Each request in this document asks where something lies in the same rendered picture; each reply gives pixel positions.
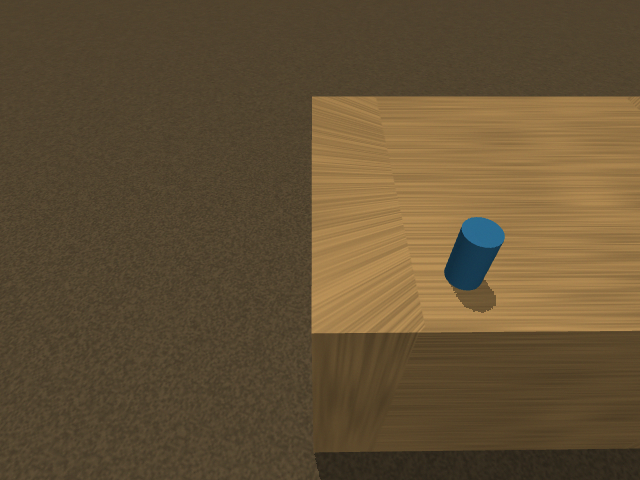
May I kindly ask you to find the can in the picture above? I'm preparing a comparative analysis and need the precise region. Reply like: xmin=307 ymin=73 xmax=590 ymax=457
xmin=444 ymin=217 xmax=505 ymax=291

